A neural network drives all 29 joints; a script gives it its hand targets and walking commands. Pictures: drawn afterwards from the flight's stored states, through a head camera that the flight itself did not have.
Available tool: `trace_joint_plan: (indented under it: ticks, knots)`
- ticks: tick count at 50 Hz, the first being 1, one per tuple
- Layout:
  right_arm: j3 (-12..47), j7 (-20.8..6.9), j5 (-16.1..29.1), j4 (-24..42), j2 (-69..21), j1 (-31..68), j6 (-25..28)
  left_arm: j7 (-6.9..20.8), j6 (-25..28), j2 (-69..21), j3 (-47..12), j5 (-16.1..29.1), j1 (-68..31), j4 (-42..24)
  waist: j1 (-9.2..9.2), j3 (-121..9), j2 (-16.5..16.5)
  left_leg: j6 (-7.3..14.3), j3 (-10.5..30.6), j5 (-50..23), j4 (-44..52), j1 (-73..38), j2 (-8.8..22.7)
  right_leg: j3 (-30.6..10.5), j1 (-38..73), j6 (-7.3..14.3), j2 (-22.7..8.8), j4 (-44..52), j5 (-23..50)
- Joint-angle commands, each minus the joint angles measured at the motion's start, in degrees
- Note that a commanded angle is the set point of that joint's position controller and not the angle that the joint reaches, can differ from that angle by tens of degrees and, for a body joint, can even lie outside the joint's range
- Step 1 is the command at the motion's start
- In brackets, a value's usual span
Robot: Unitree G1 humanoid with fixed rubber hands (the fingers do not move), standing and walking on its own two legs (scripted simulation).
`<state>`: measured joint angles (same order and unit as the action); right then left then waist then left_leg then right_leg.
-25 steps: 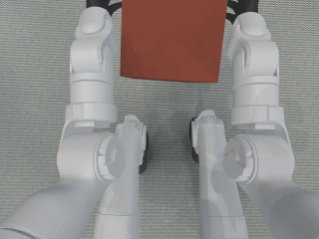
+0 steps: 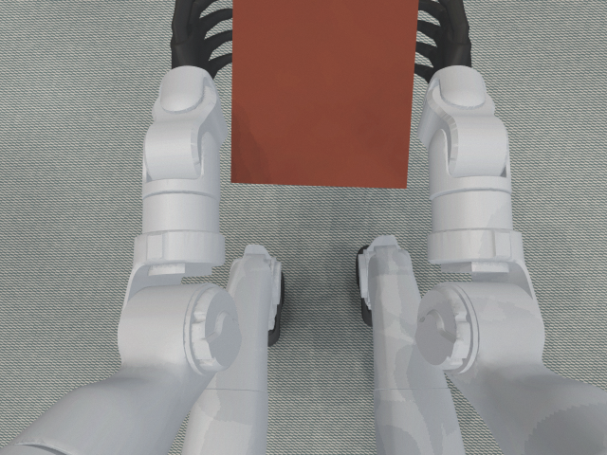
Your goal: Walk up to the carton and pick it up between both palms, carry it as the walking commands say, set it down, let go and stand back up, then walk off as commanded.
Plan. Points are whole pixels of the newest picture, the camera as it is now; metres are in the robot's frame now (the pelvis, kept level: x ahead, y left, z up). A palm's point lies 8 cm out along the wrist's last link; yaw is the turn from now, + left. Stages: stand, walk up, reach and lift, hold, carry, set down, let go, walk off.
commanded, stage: reach and lift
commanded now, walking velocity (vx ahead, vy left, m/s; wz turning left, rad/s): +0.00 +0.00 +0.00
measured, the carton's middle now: (318, 66) +0.54 -0.01 -0.12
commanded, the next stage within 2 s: none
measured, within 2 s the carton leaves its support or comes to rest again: neither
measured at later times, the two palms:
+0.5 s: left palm (161, 70) +0.47 +0.12 +0.03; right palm (470, 67) +0.47 -0.14 +0.03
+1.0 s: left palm (113, 40) +0.44 +0.11 +0.13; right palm (569, 40) +0.43 -0.15 +0.12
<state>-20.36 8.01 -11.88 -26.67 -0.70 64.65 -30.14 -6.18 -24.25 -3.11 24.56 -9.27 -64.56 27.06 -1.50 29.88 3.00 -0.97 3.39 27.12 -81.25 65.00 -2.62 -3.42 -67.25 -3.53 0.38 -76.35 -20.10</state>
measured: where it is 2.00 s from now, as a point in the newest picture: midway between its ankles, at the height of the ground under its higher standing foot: (320, 309)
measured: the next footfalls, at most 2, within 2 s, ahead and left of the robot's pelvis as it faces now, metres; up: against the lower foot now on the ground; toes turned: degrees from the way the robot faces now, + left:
none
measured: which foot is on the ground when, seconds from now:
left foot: down 0.00-1.00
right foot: down 0.00-1.00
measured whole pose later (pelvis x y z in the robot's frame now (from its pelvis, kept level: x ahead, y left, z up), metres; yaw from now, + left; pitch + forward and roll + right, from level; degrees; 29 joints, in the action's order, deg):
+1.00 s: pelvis +0.09 +0.00 +0.12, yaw +0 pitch +5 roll -1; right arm -19.6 4.7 -19.9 -32.0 -9.5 31.2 -28.3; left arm -4.9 -21.7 -14.1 25.6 -17.5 -30.9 32.9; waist -2.3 1.5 3.2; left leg -0.2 3.8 20.5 -45.4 30.3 -1.2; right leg -2.9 -32.5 -2.6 -0.2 -41.3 -14.4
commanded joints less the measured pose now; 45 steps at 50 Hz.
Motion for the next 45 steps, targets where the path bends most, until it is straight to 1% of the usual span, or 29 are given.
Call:
trace_joint_plan:
  ticks: [1,4,5,6,7,9,10,11,14,15,16,18,19,22,23,24,26,27,28,29,31,32,35,36,38,39,40,42,45]
  knots:
    - [38.55,-16.40,14.78,3.30,-64.33,44.83,4.99,16.36,-1.38,-62.52,-41.99,10.22,-38.66,6.08,0.76,-121.36,-0.25,0.63,-1.20,-6.72,17.34,-21.01,-6.21,4.06,35.55,2.34,8.41,8.70,6.74]
    - [39.94,-16.79,15.90,4.43,-66.53,42.78,5.32,16.80,-0.51,-63.35,-44.22,11.77,-40.78,1.25,-0.24,-122.67,-1.21,0.31,-1.29,-6.92,18.09,-21.34,-6.10,3.47,39.63,2.31,8.24,10.12,7.69]
    - [41.53,-16.36,15.88,6.39,-68.62,41.85,5.07,16.94,-0.50,-64.40,-42.45,10.88,-35.15,2.54,-0.02,-124.80,-4.68,1.15,-1.07,-8.13,19.12,-22.76,-6.62,4.08,44.91,1.53,8.72,11.31,9.01]
    - [39.64,-16.31,15.51,5.95,-65.33,43.54,5.95,17.14,-0.45,-64.47,-43.20,10.74,-38.87,3.89,-1.24,-124.30,-0.31,0.74,-0.94,-5.99,18.47,-22.63,-6.12,3.25,41.09,2.13,8.11,10.49,6.91]
    - [39.31,-16.39,14.50,5.59,-66.38,41.69,5.87,16.94,-0.37,-64.20,-43.04,10.43,-35.60,4.74,0.61,-118.37,-0.84,0.48,-1.04,-7.49,20.47,-22.19,-6.09,3.40,40.63,2.16,8.23,11.94,7.77]
    - [43.76,-16.15,17.79,14.98,-64.18,46.44,6.67,16.82,-0.33,-66.71,-46.97,13.16,-37.02,-0.78,-1.12,-129.60,0.96,0.49,0.37,-12.25,20.36,-29.49,-6.35,3.33,45.77,2.25,8.31,11.95,12.84]
    - [44.98,-16.38,16.61,14.83,-65.77,45.20,5.92,16.32,-0.12,-64.52,-46.58,12.78,-37.40,-3.02,-0.63,-130.76,-2.82,1.12,0.22,-13.90,20.71,-31.04,-6.66,4.53,46.25,1.70,8.98,12.29,13.51]
    - [42.37,-16.33,14.99,6.65,-65.21,40.32,5.34,16.53,-0.08,-64.54,-45.84,12.27,-35.22,2.14,-2.67,-120.74,-3.64,0.66,0.12,-9.67,21.28,-26.58,-5.77,3.58,42.32,1.83,8.09,13.80,9.61]
    - [44.81,-16.11,16.82,11.56,-66.18,40.73,5.80,16.91,0.07,-64.55,-45.04,11.81,-32.29,0.92,0.32,-124.09,-3.36,0.90,-0.70,-10.51,23.12,-28.73,-6.32,3.00,50.02,1.70,8.31,15.95,10.48]
    - [44.94,-15.99,16.70,11.45,-66.27,41.06,6.04,16.75,-0.06,-64.78,-45.66,11.07,-31.49,2.18,0.08,-122.23,-1.90,1.09,-0.05,-11.05,23.69,-27.96,-6.29,2.81,48.29,1.39,8.08,15.89,11.73]
    - [43.48,-16.65,14.26,7.60,-66.54,37.17,5.68,16.92,0.55,-64.61,-46.82,12.11,-35.27,-1.00,-2.24,-123.50,-1.99,0.59,0.16,-9.12,23.67,-27.77,-5.74,3.49,47.59,2.17,8.15,15.01,10.79]
    - [42.36,-16.57,15.02,7.85,-67.75,34.96,5.91,17.03,0.70,-64.79,-48.45,11.74,-33.37,-1.15,-0.93,-121.77,-0.04,0.88,0.33,-11.68,25.81,-33.16,-5.40,3.93,47.00,1.71,8.52,16.49,12.05]
    - [43.81,-16.40,15.63,9.66,-68.50,34.78,6.05,16.55,0.34,-66.76,-51.04,13.07,-34.01,-3.63,-2.46,-125.58,0.97,0.16,0.41,-16.83,25.81,-37.07,-5.59,3.70,49.41,2.12,8.39,17.00,16.68]
    - [43.14,-16.82,15.11,6.93,-67.33,36.19,5.79,17.23,0.06,-65.66,-43.16,9.51,-27.53,5.27,0.93,-113.81,-2.13,1.91,0.38,-8.77,28.80,-29.86,-5.36,3.10,48.56,1.69,7.49,20.32,7.90]
    - [44.66,-16.89,15.37,9.57,-68.32,33.52,6.06,17.06,0.95,-66.00,-48.12,11.79,-29.75,-2.58,-0.75,-121.09,-0.54,0.55,0.38,-13.90,27.66,-34.22,-5.80,2.50,52.53,2.16,7.69,19.75,14.32]
    - [45.38,-16.30,15.55,12.25,-67.03,34.27,6.02,16.71,0.18,-67.23,-48.80,11.62,-26.43,-0.75,-1.27,-119.35,-0.74,0.57,1.17,-15.72,28.27,-36.75,-5.83,3.42,51.93,1.78,7.97,20.02,15.37]
    - [41.87,-16.62,13.04,6.28,-68.57,30.22,5.62,17.23,0.55,-65.55,-44.93,10.03,-25.74,2.21,-2.05,-110.02,-4.05,1.57,1.35,-10.77,30.69,-31.77,-4.89,3.21,50.25,1.58,7.83,22.00,11.28]
    - [41.24,-16.28,12.44,5.26,-68.57,29.92,5.76,17.56,0.73,-65.88,-46.00,10.14,-25.96,3.30,-2.22,-106.88,-2.13,1.29,0.46,-9.14,30.52,-30.24,-5.29,2.12,49.93,2.05,7.40,22.62,9.59]
    - [43.63,-16.39,13.88,7.31,-71.42,29.99,5.74,17.67,0.79,-66.38,-45.19,10.36,-24.25,2.81,-0.16,-105.73,-3.46,1.90,0.65,-13.08,32.09,-31.95,-5.75,1.84,53.73,1.63,7.10,23.91,13.58]
    - [39.27,-16.33,10.77,2.31,-68.83,25.73,6.14,17.68,0.96,-68.23,-44.36,8.81,-24.02,6.30,-4.68,-100.14,-2.02,1.10,1.50,-10.87,31.70,-29.42,-5.25,2.97,47.58,1.94,7.09,23.24,11.65]
    - [36.91,-16.56,8.97,0.03,-70.85,23.31,6.57,18.15,1.67,-68.60,-41.47,7.35,-22.00,8.33,-2.65,-92.04,0.32,0.85,0.66,-9.78,33.03,-28.62,-5.45,2.27,47.66,2.46,6.27,24.80,10.56]
    - [35.98,-16.48,9.47,0.94,-71.37,23.44,6.68,17.78,1.52,-70.10,-42.67,8.18,-21.48,8.03,-4.80,-90.29,-0.37,1.44,1.85,-11.24,34.18,-31.78,-5.51,3.48,46.77,2.21,6.88,25.29,12.12]
    - [34.56,-17.18,8.67,-0.90,-72.67,20.54,6.24,17.19,2.23,-70.21,-38.23,6.67,-16.70,10.31,-1.85,-82.16,-2.43,1.72,1.77,-12.12,36.26,-32.42,-4.76,2.72,46.92,2.27,6.99,27.47,11.65]
    - [31.51,-17.59,7.87,-4.17,-71.39,20.48,6.25,16.94,1.48,-71.95,-35.90,4.54,-14.51,14.68,-1.93,-74.37,0.16,1.73,2.19,-8.75,38.55,-31.81,-4.33,2.78,43.67,2.95,6.83,29.03,8.20]
    - [25.95,-18.08,3.52,-10.94,-70.11,17.51,5.23,16.92,0.66,-69.00,-28.60,-0.02,-11.18,20.95,-1.43,-61.63,-0.88,1.95,1.78,-0.73,40.79,-25.14,-3.94,2.74,41.96,3.80,6.25,31.05,0.86]
    - [29.35,-18.11,6.02,-8.80,-73.32,15.13,4.91,16.92,1.15,-69.60,-30.97,1.44,-9.12,17.40,-0.21,-64.54,-1.36,2.19,1.53,-5.85,41.00,-29.81,-3.95,2.74,46.16,3.23,6.32,31.64,6.05]
    - [28.09,-18.02,4.51,-10.69,-72.05,14.30,4.96,16.99,1.23,-71.59,-30.56,1.84,-11.43,17.10,-2.29,-62.78,-0.79,1.80,1.77,-4.73,41.94,-29.96,-3.78,1.30,48.32,3.63,5.88,33.52,5.33]
    - [26.06,-17.89,3.55,-12.73,-71.82,10.91,4.54,16.81,1.14,-70.63,-30.46,0.86,-7.94,17.38,-2.85,-60.23,-1.79,1.88,1.78,-9.02,44.20,-32.17,-3.24,2.63,50.65,3.20,6.35,35.01,9.41]
    - [25.83,-17.64,2.48,-11.61,-70.52,4.50,5.20,16.44,1.55,-68.14,-27.57,-0.58,-2.52,16.25,-1.30,-58.75,-2.15,1.50,1.13,-13.42,45.10,-32.19,-3.71,1.59,54.64,3.66,6.28,37.70,13.85]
